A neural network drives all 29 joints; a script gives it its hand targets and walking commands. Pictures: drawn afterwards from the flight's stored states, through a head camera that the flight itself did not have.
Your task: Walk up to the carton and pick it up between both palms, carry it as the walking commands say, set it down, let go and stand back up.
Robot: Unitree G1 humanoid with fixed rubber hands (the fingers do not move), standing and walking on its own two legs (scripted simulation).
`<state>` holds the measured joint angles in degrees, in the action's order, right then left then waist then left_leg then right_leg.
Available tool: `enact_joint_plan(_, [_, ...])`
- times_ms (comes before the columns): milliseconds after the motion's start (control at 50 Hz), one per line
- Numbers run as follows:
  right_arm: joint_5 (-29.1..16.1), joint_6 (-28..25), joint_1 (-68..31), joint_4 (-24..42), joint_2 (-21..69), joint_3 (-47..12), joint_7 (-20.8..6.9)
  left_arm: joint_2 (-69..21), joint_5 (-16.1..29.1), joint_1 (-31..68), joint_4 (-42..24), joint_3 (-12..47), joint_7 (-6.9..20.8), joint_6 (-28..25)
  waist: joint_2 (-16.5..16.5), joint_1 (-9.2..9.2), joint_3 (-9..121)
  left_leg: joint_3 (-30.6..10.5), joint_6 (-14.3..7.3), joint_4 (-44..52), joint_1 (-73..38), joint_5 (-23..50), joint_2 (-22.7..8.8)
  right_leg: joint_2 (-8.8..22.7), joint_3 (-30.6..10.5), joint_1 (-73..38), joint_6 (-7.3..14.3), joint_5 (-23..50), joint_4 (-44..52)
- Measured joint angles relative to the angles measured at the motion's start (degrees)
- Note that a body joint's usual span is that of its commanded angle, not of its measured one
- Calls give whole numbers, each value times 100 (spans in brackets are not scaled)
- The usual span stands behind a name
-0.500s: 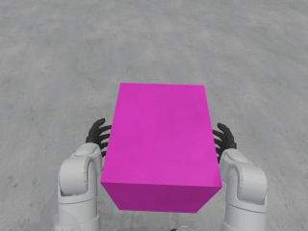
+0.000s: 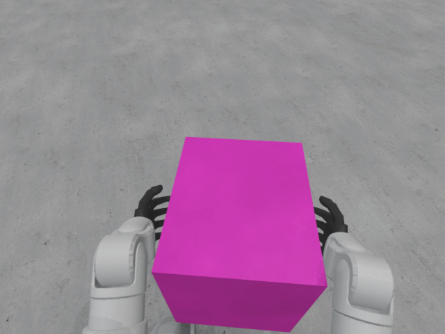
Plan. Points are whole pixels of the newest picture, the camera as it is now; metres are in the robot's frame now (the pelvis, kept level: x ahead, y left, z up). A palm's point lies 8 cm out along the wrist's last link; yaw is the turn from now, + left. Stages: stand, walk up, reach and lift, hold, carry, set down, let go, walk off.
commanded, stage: carry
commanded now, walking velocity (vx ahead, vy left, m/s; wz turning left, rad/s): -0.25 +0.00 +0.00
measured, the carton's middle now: (237, 234) +0.29 -0.03 +0.00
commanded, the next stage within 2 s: none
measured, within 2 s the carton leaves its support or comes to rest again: neither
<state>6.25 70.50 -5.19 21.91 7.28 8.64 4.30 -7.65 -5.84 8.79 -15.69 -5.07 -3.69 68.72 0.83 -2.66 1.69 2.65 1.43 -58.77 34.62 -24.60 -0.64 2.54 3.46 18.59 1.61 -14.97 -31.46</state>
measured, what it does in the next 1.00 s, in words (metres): walks backwards: left foot, then right foot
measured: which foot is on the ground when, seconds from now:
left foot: up 0.00-0.26, down 0.28-0.82, up 0.84-1.00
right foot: down 0.00-0.30, up 0.32-0.78, down 0.80-1.00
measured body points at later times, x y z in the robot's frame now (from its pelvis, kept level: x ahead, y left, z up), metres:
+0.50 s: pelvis -0.22 +0.05 +0.00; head -0.20 +0.09 +0.45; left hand +0.05 +0.24 +0.06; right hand +0.08 -0.07 +0.09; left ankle -0.19 +0.12 -0.74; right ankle -0.22 -0.12 -0.64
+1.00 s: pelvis -0.43 +0.02 +0.01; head -0.41 -0.01 +0.46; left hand -0.14 +0.16 +0.09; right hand -0.15 -0.15 +0.07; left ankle -0.42 +0.19 -0.63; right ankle -0.42 -0.06 -0.74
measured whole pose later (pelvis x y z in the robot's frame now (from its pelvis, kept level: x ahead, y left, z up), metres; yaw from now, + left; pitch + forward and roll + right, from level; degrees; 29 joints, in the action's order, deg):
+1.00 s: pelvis -0.43 +0.02 +0.01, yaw +0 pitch +3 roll +5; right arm 6.2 70.1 -8.4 22.9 7.5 7.7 4.5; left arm -7.7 -5.4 9.4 -20.1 -7.2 -3.7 68.7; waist 0.0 -1.9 1.7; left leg -1.2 3.3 -66.7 35.6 -22.0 2.2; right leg 4.0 3.6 17.1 2.3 -13.3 -27.0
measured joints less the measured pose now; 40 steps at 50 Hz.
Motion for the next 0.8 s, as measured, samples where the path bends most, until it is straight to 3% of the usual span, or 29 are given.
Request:
enact_joint_plan(60, [-72,-70,-242,174,15,-11,40,-15,12,105,-340,-111,17,-54,12,-70,-5,-137,100,-726,-97,14,42,57,-14,273,-1,338,146])
enact_joint_plan(100, [-91,-129,-393,191,34,-10,60,-27,-3,172,-444,-201,59,-113,10,-48,78,-132,185,-518,-359,-116,47,84,-24,493,5,536,215])
enact_joint_plan(220, [-29,-114,-531,-54,52,0,54,-37,-47,256,-276,-326,97,-79,-140,123,222,33,178,1363,-1482,-591,189,244,83,949,-73,1133,449])
enact_joint_plan(260, [-2,-85,-574,-137,58,-3,50,-33,-52,235,-229,-349,102,-75,-199,184,160,135,139,2325,-1914,-123,211,280,125,1077,-127,1346,487])
enact_joint_plan(300, [19,-168,-532,-305,60,-91,33,-18,-62,160,-212,-394,96,-70,-456,288,22,245,-130,2813,-2093,386,335,378,30,1179,-192,1385,424])
enact_joint_plan(340, [61,-117,-372,-385,38,-237,15,17,-27,-116,-256,-344,70,-9,-424,345,-40,205,-392,2643,-1960,509,259,278,-10,1356,-277,129,-267])
enact_joint_plan(380, [60,-40,-216,-347,18,-307,5,25,11,-229,-318,-305,24,119,-238,419,-47,104,-490,2590,-1839,591,67,5,-190,1661,-271,-708,-1768])
enact_joint_plan(440, [26,-91,-198,-202,21,-237,-5,14,56,-58,-393,-276,-67,185,-206,553,-63,90,-456,2785,-1705,898,-62,-247,-473,1790,-287,-712,-3197])
enact_joint_plan(520, [8,-243,-413,23,44,18,-68,-46,88,325,-420,-275,-117,25,-270,561,-61,136,-552,2914,-1371,1283,-71,-327,-602,1501,-490,-849,-3679])
enact_joint_plan(660, [47,-248,-488,-176,52,216,-184,-60,-38,407,-174,-183,-121,-7,-73,260,88,215,-622,3073,-833,1876,-130,-350,-200,432,-518,-1488,-2319])
enact_joint_plan(760, [78,-146,-386,-173,37,175,-189,-47,-54,336,-135,-136,-114,86,126,199,-37,366,-587,3412,-579,2494,-153,-443,63,-292,-215,-1255,-892])
enact_joint_plan(800, [77,-134,-410,-76,38,192,-182,-51,-35,359,-179,-128,-109,56,240,206,-149,410,-538,3497,-466,2737,-160,-479,195,-687,-84,-785,68])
